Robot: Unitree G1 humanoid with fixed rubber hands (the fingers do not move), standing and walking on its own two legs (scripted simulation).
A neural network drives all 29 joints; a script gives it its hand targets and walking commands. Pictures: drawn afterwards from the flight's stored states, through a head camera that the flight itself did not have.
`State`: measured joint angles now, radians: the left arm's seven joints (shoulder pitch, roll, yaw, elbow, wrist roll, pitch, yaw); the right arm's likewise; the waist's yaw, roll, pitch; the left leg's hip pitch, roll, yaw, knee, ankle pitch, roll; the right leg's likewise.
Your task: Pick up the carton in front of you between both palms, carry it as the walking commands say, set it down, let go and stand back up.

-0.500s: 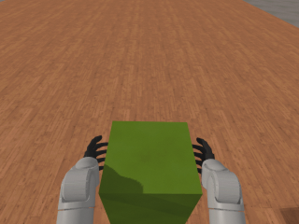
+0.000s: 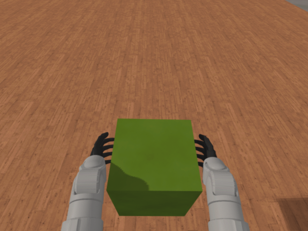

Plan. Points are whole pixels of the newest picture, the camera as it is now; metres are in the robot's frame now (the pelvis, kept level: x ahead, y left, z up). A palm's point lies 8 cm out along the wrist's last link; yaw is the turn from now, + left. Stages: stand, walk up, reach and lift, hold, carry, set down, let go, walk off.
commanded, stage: carry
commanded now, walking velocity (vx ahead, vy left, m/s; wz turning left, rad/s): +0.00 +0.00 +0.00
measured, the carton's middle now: (153, 170) +0.31 +0.00 -0.04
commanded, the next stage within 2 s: hold in 0.30 s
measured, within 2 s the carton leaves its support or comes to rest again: neither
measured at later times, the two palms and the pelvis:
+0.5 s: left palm (92, 164) +0.28 +0.16 +0.05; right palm (207, 165) +0.28 -0.14 +0.04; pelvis -0.01 +0.00 +0.01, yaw +1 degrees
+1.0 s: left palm (89, 169) +0.26 +0.16 +0.06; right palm (208, 162) +0.28 -0.14 +0.06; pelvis -0.02 -0.02 +0.01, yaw +5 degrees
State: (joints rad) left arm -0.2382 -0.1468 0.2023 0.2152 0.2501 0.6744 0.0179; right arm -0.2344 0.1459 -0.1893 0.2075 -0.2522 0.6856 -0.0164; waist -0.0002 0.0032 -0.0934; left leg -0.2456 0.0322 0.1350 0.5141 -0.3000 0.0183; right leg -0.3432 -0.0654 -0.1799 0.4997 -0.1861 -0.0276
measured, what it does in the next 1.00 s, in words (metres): stands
